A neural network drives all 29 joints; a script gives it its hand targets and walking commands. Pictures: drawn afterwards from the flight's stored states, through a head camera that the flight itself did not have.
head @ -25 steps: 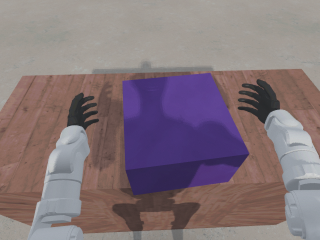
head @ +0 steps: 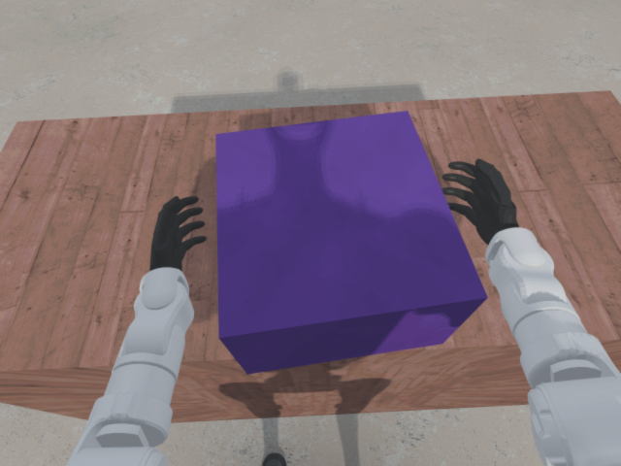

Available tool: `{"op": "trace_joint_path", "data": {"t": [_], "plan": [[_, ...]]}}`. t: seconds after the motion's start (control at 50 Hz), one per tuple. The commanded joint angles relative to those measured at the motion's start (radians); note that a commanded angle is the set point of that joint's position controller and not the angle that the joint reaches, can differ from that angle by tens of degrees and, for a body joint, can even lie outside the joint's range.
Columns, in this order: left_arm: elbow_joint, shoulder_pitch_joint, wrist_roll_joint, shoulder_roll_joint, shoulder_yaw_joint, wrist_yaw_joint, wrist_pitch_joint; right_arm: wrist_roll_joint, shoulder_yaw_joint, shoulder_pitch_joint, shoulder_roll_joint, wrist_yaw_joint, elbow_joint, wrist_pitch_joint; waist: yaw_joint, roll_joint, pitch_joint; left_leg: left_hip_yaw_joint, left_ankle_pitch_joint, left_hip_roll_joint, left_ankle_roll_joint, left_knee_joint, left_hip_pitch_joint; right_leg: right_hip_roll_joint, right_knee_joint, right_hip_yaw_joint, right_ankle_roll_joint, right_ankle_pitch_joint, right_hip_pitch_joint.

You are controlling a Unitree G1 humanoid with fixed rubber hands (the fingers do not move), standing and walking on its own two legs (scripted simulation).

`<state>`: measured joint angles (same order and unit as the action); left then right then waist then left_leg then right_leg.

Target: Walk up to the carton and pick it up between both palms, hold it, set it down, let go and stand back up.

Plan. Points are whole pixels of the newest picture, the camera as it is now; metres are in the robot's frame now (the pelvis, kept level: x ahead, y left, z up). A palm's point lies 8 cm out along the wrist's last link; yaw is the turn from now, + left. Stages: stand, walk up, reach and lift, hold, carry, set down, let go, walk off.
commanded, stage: reach and lift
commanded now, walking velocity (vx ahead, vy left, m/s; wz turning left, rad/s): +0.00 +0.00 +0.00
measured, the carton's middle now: (329, 239) +0.41 +0.01 +0.01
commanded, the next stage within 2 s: none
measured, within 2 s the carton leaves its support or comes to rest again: leaves its support in 1.96 s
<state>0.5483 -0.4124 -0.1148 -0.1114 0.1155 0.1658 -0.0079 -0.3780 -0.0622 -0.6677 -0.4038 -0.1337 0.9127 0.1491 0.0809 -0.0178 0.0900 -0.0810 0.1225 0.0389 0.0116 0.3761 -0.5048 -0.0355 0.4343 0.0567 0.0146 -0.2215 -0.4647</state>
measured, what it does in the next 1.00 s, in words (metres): stands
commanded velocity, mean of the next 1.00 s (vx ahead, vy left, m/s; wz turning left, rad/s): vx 0.00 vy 0.00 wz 0.00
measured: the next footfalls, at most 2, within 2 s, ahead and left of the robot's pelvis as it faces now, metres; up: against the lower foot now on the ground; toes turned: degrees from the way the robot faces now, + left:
none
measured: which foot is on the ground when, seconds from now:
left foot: down 0.00-1.00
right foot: down 0.00-1.00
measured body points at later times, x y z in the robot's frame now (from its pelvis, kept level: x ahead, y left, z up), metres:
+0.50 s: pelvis -0.01 +0.00 +0.00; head +0.06 -0.01 +0.45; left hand +0.36 +0.20 +0.03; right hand +0.43 -0.17 +0.05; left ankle +0.02 +0.13 -0.74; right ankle -0.02 -0.11 -0.74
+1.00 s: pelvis -0.01 +0.00 +0.00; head +0.06 -0.01 +0.45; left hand +0.36 +0.20 +0.04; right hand +0.43 -0.17 +0.05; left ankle +0.02 +0.13 -0.74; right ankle -0.02 -0.11 -0.74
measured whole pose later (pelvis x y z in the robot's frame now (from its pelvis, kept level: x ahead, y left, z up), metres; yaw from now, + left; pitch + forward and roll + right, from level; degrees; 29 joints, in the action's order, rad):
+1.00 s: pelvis -0.01 +0.00 +0.00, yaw +0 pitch +14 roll +0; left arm 0.59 -0.43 -0.06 -0.01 0.15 0.20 -0.04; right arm -0.37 -0.11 -0.68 -0.32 -0.06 0.94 0.14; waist 0.08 -0.01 0.12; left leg -0.08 0.12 0.04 0.01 0.38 -0.51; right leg -0.04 0.42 0.06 0.01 -0.21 -0.46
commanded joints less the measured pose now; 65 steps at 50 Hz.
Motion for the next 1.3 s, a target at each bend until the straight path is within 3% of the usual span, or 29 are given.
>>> {"op": "trace_joint_path", "data": {"t": [0.0, 0.06, 0.1, 0.12, 0.16, 0.22, 0.3, 0.36, 0.44, 0.5, 0.58, 0.6, 0.64, 0.66, 0.7, 0.78, 0.88, 0.9, 0.92, 0.94, 0.96, 1.02, 1.04, 1.08, 1.16, 1.18, 1.2, 1.24, 1.28], "plan": [[-0.106, -0.324, 0.033, -0.028, 0.054, -0.035, -0.069, 0.023, -0.088, -0.426, -0.156, 0.022, -0.154, 0.086, 0.103, 0.135, 0.739, 0.018, -0.464, -0.027, 0.025, 0.085, 0.298, -0.023, 0.021, -0.021, -0.061, 0.831, 0.267], [-0.083, -0.27, 0.049, -0.016, 0.079, -0.051, -0.072, 0.022, -0.108, -0.399, -0.11, 0.035, -0.181, 0.094, 0.115, 0.138, 0.697, 0.019, -0.474, -0.035, 0.017, 0.084, 0.279, -0.011, 0.019, -0.007, -0.066, 0.879, 0.317], [-0.035, -0.312, 0.037, -0.019, 0.085, -0.054, -0.074, 0.038, -0.092, -0.436, -0.122, 0.039, -0.168, 0.081, 0.114, 0.169, 0.706, 0.016, -0.443, -0.029, 0.012, 0.066, 0.256, -0.017, 0.017, -0.017, -0.065, 0.791, 0.286], [-0.113, -0.358, 0.042, -0.002, 0.073, -0.039, -0.089, 0.034, -0.067, -0.472, -0.137, 0.031, -0.194, 0.089, 0.111, 0.129, 0.738, 0.031, -0.45, -0.016, 0.015, 0.055, 0.265, -0.024, 0.026, -0.033, -0.059, 0.789, 0.271], [-0.162, -0.361, 0.064, -0.001, 0.078, -0.03, -0.08, 0.04, -0.048, -0.456, -0.125, 0.035, -0.201, 0.098, 0.12, 0.084, 0.732, 0.019, -0.455, -0.022, 0.023, 0.071, 0.318, -0.027, 0.001, -0.035, -0.05, 0.712, 0.219], [-0.158, -0.337, 0.065, 0.045, 0.056, -0.018, -0.077, 0.064, -0.042, -0.433, -0.103, 0.035, -0.147, 0.084, 0.096, 0.109, 0.716, 0.019, -0.465, -0.015, 0.021, 0.087, 0.361, -0.045, -0.012, -0.045, -0.039, 0.616, 0.176], [-0.148, -0.377, 0.102, 0.087, 0.044, 0.004, -0.054, 0.079, -0.024, -0.452, -0.065, 0.023, -0.084, 0.061, 0.095, 0.054, 0.628, 0.023, -0.415, -0.005, 0.026, 0.069, 0.418, -0.052, -0.063, -0.056, -0.014, 0.419, 0.088], [-0.091, -0.392, 0.103, 0.115, 0.029, 0.016, -0.035, 0.111, 0.012, -0.474, -0.081, 0.024, -0.073, 0.042, 0.079, 0.07, 0.582, 0.032, -0.361, 0.011, 0.02, 0.063, 0.447, -0.056, -0.1, -0.064, 0.004, 0.284, 0.003], [-0.116, -0.409, 0.111, 0.112, 0.042, 0.018, -0.054, 0.121, 0.004, -0.462, -0.045, 0.044, -0.151, 0.054, 0.075, 0.101, 0.637, 0.02, -0.359, 0.003, 0.016, 0.074, 0.416, -0.051, -0.083, -0.055, -0.01, 0.35, 0.075], [-0.074, -0.405, 0.117, 0.091, 0.065, 0.024, -0.054, 0.097, -0.057, -0.462, -0.007, 0.045, -0.116, 0.038, 0.119, 0.106, 0.583, 0.007, -0.336, -0.006, 0.008, 0.082, 0.371, -0.043, -0.077, -0.034, -0.016, 0.344, 0.097], [-0.088, -0.448, 0.114, 0.122, 0.035, 0.038, -0.075, 0.108, -0.022, -0.479, 0.005, 0.054, -0.129, 0.051, 0.095, 0.09, 0.646, 0.006, -0.346, -0.001, 0.013, 0.092, 0.401, -0.046, -0.064, -0.039, -0.008, 0.364, 0.069], [-0.095, -0.4, 0.111, 0.138, 0.04, 0.032, -0.072, 0.098, -0.034, -0.475, 0.015, 0.06, -0.167, 0.052, 0.118, 0.119, 0.633, 0.013, -0.37, 0.003, 0.01, 0.094, 0.389, -0.04, -0.066, -0.031, -0.013, 0.409, 0.092], [-0.077, -0.443, 0.109, 0.133, 0.036, 0.034, -0.076, 0.106, -0.03, -0.484, 0.003, 0.068, -0.143, 0.048, 0.085, 0.119, 0.651, 0.013, -0.366, 0.002, 0.012, 0.091, 0.388, -0.049, -0.051, -0.041, -0.02, 0.443, 0.102], [-0.009, -0.421, 0.126, 0.122, 0.056, 0.034, -0.077, 0.108, -0.038, -0.485, 0.016, 0.065, -0.125, 0.039, 0.104, 0.123, 0.594, 0.021, -0.325, -0.001, 0.006, 0.084, 0.341, -0.037, -0.058, -0.027, -0.019, 0.396, 0.115], [-0.051, -0.421, 0.122, 0.142, 0.035, 0.028, -0.078, 0.106, -0.039, -0.473, 0.023, 0.065, -0.122, 0.044, 0.097, 0.092, 0.611, 0.016, -0.355, -0.002, 0.016, 0.082, 0.38, -0.036, -0.061, -0.034, -0.018, 0.428, 0.107], [-0.048, -0.44, 0.113, 0.149, 0.044, 0.023, -0.095, 0.111, -0.037, -0.499, 0.033, 0.066, -0.15, 0.046, 0.093, 0.147, 0.614, 0.012, -0.316, -0.001, 0.004, 0.085, 0.347, -0.036, -0.051, -0.034, -0.03, 0.41, 0.126], [-0.038, -0.468, 0.108, 0.158, 0.017, 0.029, -0.093, 0.119, -0.033, -0.49, 0.046, 0.068, -0.116, 0.035, 0.081, 0.077, 0.648, 0.013, -0.339, 0.002, 0.012, 0.096, 0.396, -0.034, -0.067, -0.038, -0.016, 0.39, 0.064], [-0.044, -0.441, 0.128, 0.164, 0.05, 0.033, -0.102, 0.131, -0.025, -0.488, 0.048, 0.069, -0.126, 0.037, 0.095, 0.115, 0.619, 0.015, -0.355, 0.007, 0.011, 0.096, 0.387, -0.04, -0.06, -0.037, -0.016, 0.383, 0.066], [-0.054, -0.436, 0.124, 0.157, 0.036, 0.031, -0.103, 0.095, -0.065, -0.485, 0.056, 0.064, -0.14, 0.037, 0.112, 0.089, 0.591, 0.018, -0.372, 0.005, 0.011, 0.1, 0.367, -0.03, -0.052, -0.028, -0.02, 0.43, 0.103], [-0.068, -0.452, 0.128, 0.171, 0.021, 0.028, -0.1, 0.123, -0.026, -0.486, 0.056, 0.07, -0.138, 0.041, 0.08, 0.09, 0.64, 0.02, -0.377, 0.001, 0.012, 0.094, 0.391, -0.036, -0.06, -0.042, -0.015, 0.438, 0.096], [-0.011, -0.416, 0.118, 0.16, 0.049, 0.02, -0.097, 0.115, -0.056, -0.479, 0.071, 0.07, -0.134, 0.033, 0.111, 0.124, 0.609, 0.012, -0.367, 0.003, 0.01, 0.097, 0.384, -0.032, -0.062, -0.035, -0.021, 0.414, 0.091], [-0.039, -0.454, 0.114, 0.188, 0.024, 0.017, -0.117, 0.125, -0.043, -0.498, 0.086, 0.073, -0.163, 0.051, 0.085, 0.117, 0.639, 0.008, -0.348, -0.001, 0.013, 0.109, 0.371, -0.03, -0.05, -0.036, -0.022, 0.416, 0.105], [-0.067, -0.434, 0.13, 0.179, 0.04, 0.019, -0.111, 0.108, -0.056, -0.489, 0.07, 0.068, -0.146, 0.044, 0.105, 0.097, 0.625, 0.014, -0.392, 0.005, 0.013, 0.097, 0.396, -0.031, -0.053, -0.039, -0.02, 0.457, 0.109], [-0.025, -0.466, 0.13, 0.182, 0.046, 0.025, -0.122, 0.143, -0.036, -0.51, 0.097, 0.073, -0.139, 0.041, 0.095, 0.12, 0.643, 0.011, -0.348, 0.004, 0.005, 0.099, 0.375, -0.035, -0.054, -0.038, -0.024, 0.412, 0.092], [-0.056, -0.511, 0.125, 0.203, 0.02, 0.032, -0.116, 0.133, -0.016, -0.518, 0.098, 0.063, -0.124, 0.036, 0.086, 0.078, 0.615, 0.019, -0.314, 0.014, 0.01, 0.085, 0.409, -0.041, -0.077, -0.059, -0.006, 0.277, 0.035], [-0.022, -0.473, 0.146, 0.196, 0.035, 0.03, -0.112, 0.161, -0.015, -0.476, 0.101, 0.074, -0.078, 0.032, 0.077, 0.087, 0.613, 0.01, -0.347, 0.013, 0.018, 0.096, 0.441, -0.044, -0.077, -0.056, -0.009, 0.294, 0.021], [-0.097, -0.482, 0.132, 0.216, 0.013, 0.044, -0.124, 0.132, -0.017, -0.493, 0.083, 0.064, -0.159, 0.047, 0.093, 0.063, 0.68, 0.012, -0.389, 0.019, 0.026, 0.108, 0.45, -0.052, -0.068, -0.065, -0.003, 0.334, 0.013], [-0.101, -0.505, 0.122, 0.208, 0.018, 0.042, -0.124, 0.148, -0.004, -0.534, 0.096, 0.07, -0.189, 0.048, 0.084, 0.105, 0.684, 0.02, -0.391, 0.017, 0.017, 0.109, 0.456, -0.051, -0.075, -0.062, -0.008, 0.348, 0.022], [-0.049, -0.426, 0.144, 0.226, 0.015, 0.027, -0.105, 0.152, -0.031, -0.475, 0.125, 0.069, -0.108, 0.03, 0.081, 0.096, 0.606, 0.015, -0.387, 0.006, 0.016, 0.097, 0.424, -0.042, -0.079, -0.05, -0.009, 0.38, 0.059]]}}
